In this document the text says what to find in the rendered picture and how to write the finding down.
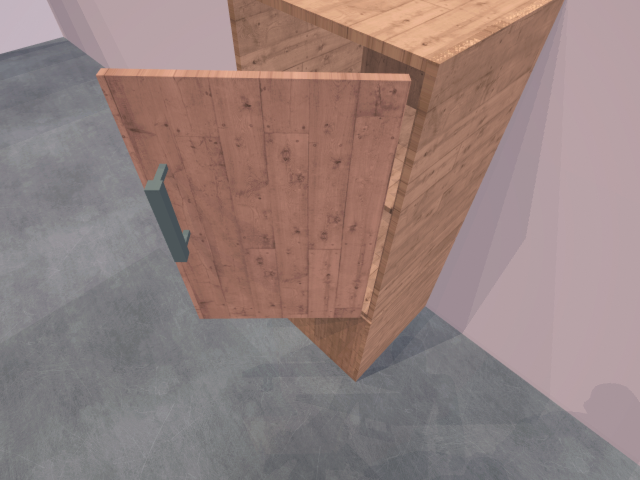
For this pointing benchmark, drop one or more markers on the cupboard door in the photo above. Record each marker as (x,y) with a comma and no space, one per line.
(281,178)

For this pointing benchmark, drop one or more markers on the handle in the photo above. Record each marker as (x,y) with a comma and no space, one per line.
(162,208)

